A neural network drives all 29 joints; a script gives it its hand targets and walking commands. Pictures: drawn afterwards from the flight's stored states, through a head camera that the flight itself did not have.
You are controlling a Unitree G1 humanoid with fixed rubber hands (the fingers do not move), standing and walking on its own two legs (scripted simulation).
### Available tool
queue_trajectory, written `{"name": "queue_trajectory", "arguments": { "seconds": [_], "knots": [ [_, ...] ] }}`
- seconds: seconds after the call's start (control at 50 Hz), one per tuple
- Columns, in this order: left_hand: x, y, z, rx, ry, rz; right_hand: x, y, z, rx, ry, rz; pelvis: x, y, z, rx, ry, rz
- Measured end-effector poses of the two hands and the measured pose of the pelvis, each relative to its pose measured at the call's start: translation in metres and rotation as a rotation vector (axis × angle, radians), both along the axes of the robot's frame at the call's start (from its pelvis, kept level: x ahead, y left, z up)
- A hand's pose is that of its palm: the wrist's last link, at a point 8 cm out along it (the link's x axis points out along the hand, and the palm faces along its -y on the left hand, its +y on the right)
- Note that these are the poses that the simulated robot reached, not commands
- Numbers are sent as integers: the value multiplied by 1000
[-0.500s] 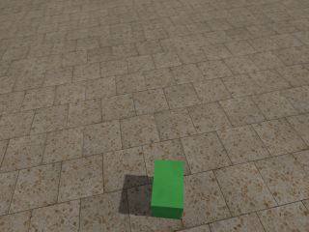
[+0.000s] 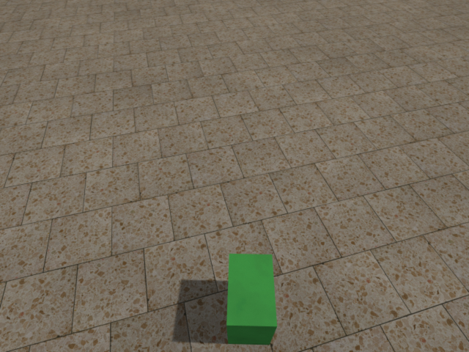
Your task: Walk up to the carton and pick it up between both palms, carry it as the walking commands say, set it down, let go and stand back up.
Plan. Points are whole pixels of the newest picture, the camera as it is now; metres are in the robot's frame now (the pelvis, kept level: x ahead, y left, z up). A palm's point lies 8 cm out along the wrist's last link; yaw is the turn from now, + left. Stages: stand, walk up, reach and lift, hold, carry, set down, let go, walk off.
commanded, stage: walk up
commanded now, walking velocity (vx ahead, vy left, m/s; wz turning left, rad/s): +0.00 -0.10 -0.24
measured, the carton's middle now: (249, 300) +0.42 -0.04 -0.64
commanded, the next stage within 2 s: stand in 0.48 s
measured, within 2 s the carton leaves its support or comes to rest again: neither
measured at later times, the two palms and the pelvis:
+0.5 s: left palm out of the picture +0.07 +0.14 -0.13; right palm out of the picture -0.01 -0.31 -0.15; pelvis +0.00 -0.08 +0.00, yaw -1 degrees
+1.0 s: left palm out of the picture -0.01 +0.17 -0.15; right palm out of the picture -0.03 -0.25 -0.14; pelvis +0.01 -0.04 +0.00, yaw -1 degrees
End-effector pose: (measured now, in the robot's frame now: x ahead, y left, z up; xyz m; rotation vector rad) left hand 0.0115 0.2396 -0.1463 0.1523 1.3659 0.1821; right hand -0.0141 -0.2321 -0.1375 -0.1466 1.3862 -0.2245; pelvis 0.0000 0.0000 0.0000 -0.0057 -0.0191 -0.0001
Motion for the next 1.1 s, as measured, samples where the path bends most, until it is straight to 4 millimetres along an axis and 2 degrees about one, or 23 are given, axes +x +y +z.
{"name": "queue_trajectory", "arguments": {
  "seconds": [0.06,0.12,0.22,0.28,0.36,0.44,0.62,0.72,0.86,1.1],
  "knots": [
    [11,6,1,28,11,-39,-11,-24,7,-60,-7,-50,-3,-11,-1,-21,7,-24],
    [36,-2,6,42,-46,-70,-21,-46,7,-87,20,-54,-1,-24,-2,-17,14,-39],
    [75,-37,9,68,-143,-128,-17,-72,-17,-35,20,-64,3,-51,-14,19,16,-51],
    [81,-64,15,59,-171,-131,-13,-74,-24,19,37,-54,6,-64,-11,10,7,-30],
    [76,-91,22,34,-175,-118,-1,-73,-20,62,36,-28,8,-75,-1,24,6,-25],
    [66,-105,21,16,-167,-94,3,-75,-16,63,39,-14,6,-81,2,26,11,-22],
    [33,-90,5,-2,-110,-25,1,-69,-15,27,28,6,1,-72,-5,-11,3,-5],
    [13,-81,1,-31,-66,0,-10,-54,-7,29,37,4,1,-64,-1,-4,-2,-18],
    [-11,-72,-1,-44,7,1,-14,-33,-5,47,31,-8,2,-52,1,-2,-6,-19],
    [-30,-68,-2,-52,76,11,-16,-8,-8,80,51,-16,7,-40,1,-3,-7,-22]
  ]
}}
